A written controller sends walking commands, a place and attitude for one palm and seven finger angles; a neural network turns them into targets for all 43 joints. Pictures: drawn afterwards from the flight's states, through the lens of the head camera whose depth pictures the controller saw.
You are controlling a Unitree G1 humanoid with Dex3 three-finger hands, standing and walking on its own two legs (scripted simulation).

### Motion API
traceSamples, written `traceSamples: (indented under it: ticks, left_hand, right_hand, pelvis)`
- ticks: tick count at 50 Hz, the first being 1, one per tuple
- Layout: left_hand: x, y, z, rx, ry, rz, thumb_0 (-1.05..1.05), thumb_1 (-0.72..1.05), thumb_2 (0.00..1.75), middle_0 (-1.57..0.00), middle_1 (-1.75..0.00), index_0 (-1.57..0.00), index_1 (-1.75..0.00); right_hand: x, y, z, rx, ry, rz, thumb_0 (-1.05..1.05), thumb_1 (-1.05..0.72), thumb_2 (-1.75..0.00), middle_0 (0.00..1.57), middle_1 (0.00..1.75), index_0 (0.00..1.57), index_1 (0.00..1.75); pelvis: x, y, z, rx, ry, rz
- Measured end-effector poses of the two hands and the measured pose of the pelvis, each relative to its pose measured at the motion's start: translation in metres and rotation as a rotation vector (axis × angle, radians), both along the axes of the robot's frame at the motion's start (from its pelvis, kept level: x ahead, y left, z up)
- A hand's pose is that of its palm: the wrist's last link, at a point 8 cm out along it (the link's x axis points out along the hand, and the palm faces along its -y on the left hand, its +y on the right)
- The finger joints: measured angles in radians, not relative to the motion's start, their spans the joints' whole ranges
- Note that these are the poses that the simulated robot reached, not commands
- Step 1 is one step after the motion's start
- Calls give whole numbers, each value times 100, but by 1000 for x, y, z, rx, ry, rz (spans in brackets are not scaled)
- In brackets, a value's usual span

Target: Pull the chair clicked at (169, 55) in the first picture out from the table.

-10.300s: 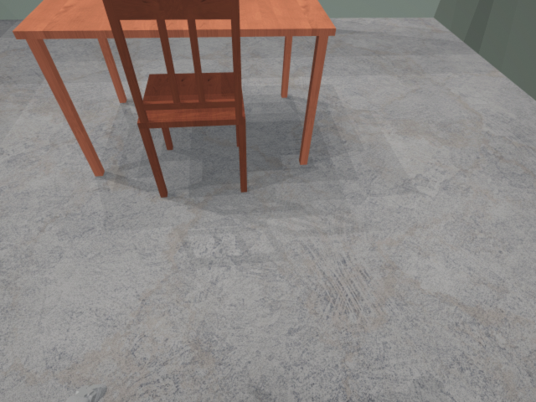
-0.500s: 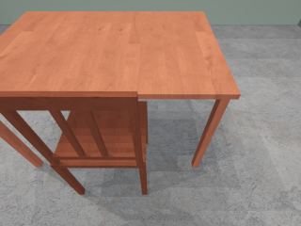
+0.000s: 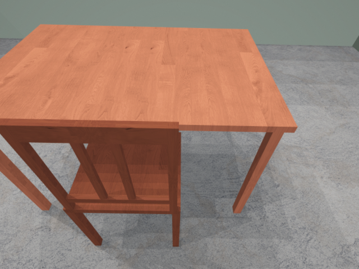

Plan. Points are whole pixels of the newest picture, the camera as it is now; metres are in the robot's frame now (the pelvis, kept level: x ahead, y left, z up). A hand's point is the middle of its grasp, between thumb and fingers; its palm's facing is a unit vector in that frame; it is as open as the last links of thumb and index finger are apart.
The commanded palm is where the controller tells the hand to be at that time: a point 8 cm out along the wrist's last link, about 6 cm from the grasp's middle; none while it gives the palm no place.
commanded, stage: come to a stop and stand still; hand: left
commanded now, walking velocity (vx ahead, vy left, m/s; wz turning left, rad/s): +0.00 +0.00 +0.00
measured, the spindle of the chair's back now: (91, 173) +0.39 +0.28 -0.08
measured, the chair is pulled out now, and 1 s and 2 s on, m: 0.00 0.00 0.00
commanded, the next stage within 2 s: look again from close up in 0.78 s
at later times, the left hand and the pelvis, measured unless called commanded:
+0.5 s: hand out of the picture -0.01 +0.21 -0.18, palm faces +0.00 -0.98 -0.18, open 7.4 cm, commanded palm none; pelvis -0.02 +0.04 +0.00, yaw -1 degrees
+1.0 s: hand out of the picture -0.04 +0.20 -0.18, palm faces +0.00 -0.99 -0.15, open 7.4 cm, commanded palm none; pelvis -0.02 +0.04 +0.00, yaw -1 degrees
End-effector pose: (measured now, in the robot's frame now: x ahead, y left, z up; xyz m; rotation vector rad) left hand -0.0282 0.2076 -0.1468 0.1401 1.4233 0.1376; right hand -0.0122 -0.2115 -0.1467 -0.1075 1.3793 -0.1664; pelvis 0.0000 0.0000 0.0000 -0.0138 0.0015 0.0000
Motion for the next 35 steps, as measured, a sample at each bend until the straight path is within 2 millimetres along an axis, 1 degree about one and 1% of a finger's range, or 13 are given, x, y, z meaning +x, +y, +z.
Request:
traceSamples:
  ticks: [4, 7, 10, 14, 19, 25, 31, 35]
  left_hand:
    - [17, 9, -2, -1, -58, 1, 0, 90, 90, -20, -30, -20, -29]
    - [25, 19, -3, 8, -82, -5, 1, 92, 90, -20, -30, -20, -29]
    - [31, 28, -3, 10, -105, -12, 1, 92, 90, -20, -30, -20, -29]
    - [34, 37, -3, 8, -119, -22, 1, 91, 90, -20, -30, -20, -29]
    - [29, 45, -3, 3, -112, -29, 0, 91, 90, -20, -30, -20, -29]
    - [15, 52, -2, -1, -81, -31, 0, 91, 90, -20, -30, -20, -29]
    - [-1, 55, -2, -4, -39, -26, 0, 91, 90, -20, -30, -20, -29]
    - [-10, 54, -2, -9, -12, -20, 0, 91, 90, -20, -30, -20, -29]
  right_hand:
    - [12, 1, 3, -25, -38, 11, 2, -93, -90, 20, 30, 20, 30]
    - [18, 2, 7, -41, -62, 16, 2, -93, -90, 20, 30, 20, 30]
    - [20, 4, 10, -51, -77, 21, 2, -93, -90, 20, 30, 20, 30]
    - [17, 10, 13, -57, -81, 25, 1, -92, -90, 20, 30, 20, 30]
    - [7, 18, 14, -54, -67, 24, 1, -91, -90, 20, 30, 20, 30]
    - [-9, 30, 13, -39, -35, 16, 1, -91, -90, 20, 30, 20, 30]
    - [-22, 38, 12, -25, 2, 8, 1, -90, -90, 20, 30, 20, 30]
    - [-27, 41, 12, -22, 22, 3, 1, -90, -90, 20, 30, 20, 30]
  pelvis:
    - [2, 8, 0, -1, -14, 0]
    - [0, 13, 0, 0, -23, -3]
    - [-2, 18, 0, 0, -29, -5]
    - [-7, 25, 1, 0, -33, -9]
    - [-13, 33, 2, 1, -37, -12]
    - [-19, 41, 3, 3, -40, -15]
    - [-22, 45, 4, 7, -35, -16]
    - [-21, 47, 4, 8, -31, -17]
